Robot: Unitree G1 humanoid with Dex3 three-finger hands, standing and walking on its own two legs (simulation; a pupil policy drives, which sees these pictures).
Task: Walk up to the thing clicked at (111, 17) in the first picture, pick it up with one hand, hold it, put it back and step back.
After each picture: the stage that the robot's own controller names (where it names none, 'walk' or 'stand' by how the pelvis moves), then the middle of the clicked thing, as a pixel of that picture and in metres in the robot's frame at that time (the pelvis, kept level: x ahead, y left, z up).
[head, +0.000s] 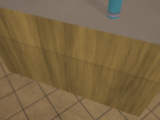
stand; out of the picture +0.81 -0.15 +0.12
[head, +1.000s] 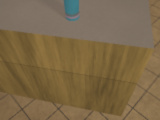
rise first; out of the picture +0.73 +0.09 +0.14
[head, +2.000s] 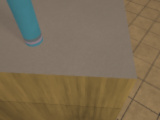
rise first; (24, 13) +0.52 +0.21 +0.16
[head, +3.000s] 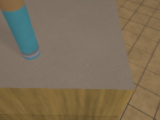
stand; (21, 28) +0.48 +0.23 +0.14
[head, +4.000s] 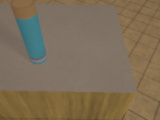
stand; (32, 35) +0.49 +0.20 +0.11
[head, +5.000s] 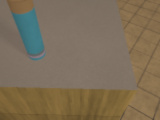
stand; (29, 30) +0.50 +0.20 +0.12
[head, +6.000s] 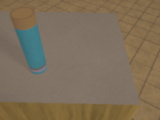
stand; (31, 44) +0.46 +0.20 +0.11
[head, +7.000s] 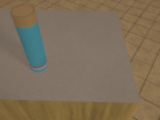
stand; (32, 42) +0.46 +0.20 +0.11
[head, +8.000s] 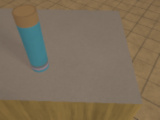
stand; (33, 43) +0.46 +0.19 +0.11
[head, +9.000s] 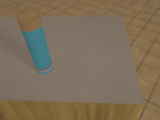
rise first; (37, 46) +0.46 +0.21 +0.12
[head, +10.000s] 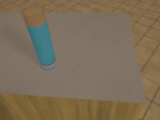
go down; (42, 42) +0.47 +0.20 +0.12
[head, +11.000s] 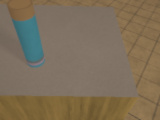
go down; (29, 37) +0.48 +0.18 +0.12
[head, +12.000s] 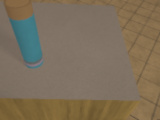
go down; (27, 37) +0.47 +0.19 +0.13
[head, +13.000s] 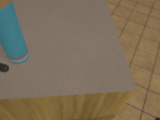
close in; (7, 29) +0.46 +0.21 +0.15
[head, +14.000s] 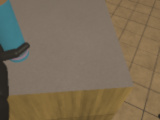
close; (6, 27) +0.47 +0.21 +0.16
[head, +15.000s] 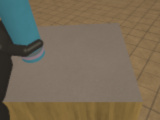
lift; (18, 18) +0.33 +0.16 +0.33
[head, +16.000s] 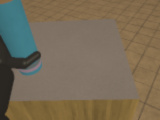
hold; (16, 33) +0.34 +0.18 +0.28
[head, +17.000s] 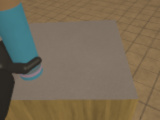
hold; (18, 38) +0.33 +0.18 +0.27
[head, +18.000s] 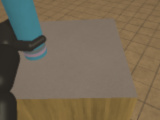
crouch; (23, 16) +0.38 +0.16 +0.31
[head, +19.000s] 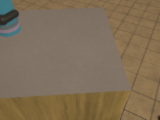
lower; out of the picture +0.47 +0.22 +0.31
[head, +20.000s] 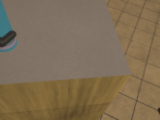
lower; out of the picture +0.49 +0.23 +0.17
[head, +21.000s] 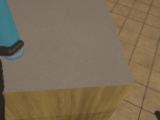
lower; (0, 23) +0.47 +0.22 +0.17
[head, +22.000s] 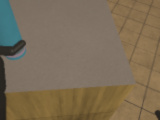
lower; (3, 23) +0.47 +0.21 +0.17
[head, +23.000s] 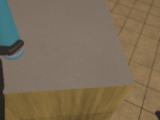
lower; (1, 23) +0.47 +0.22 +0.17
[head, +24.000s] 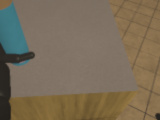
open; (9, 30) +0.45 +0.21 +0.16
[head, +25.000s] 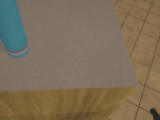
sink last; (7, 20) +0.46 +0.20 +0.16
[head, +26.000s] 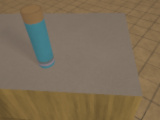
sink last; (40, 39) +0.49 +0.21 +0.13
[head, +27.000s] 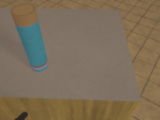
stand; (32, 42) +0.45 +0.20 +0.12
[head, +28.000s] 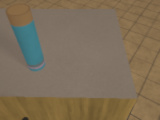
stand; (28, 41) +0.46 +0.22 +0.12
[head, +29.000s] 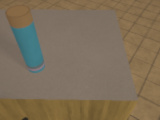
stand; (28, 43) +0.45 +0.21 +0.12
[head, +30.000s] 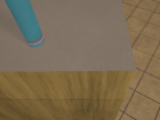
walk; (24, 16) +0.53 +0.22 +0.14
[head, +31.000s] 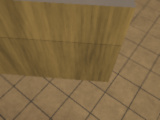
walk; out of the picture +0.88 +0.14 +0.15
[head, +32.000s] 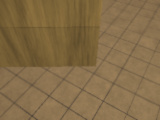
stand; out of the picture +1.21 +0.27 +0.14
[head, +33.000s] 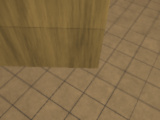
stand; out of the picture +1.15 +0.21 +0.13
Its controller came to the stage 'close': yes
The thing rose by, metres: 0.21
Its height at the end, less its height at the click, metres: +0.00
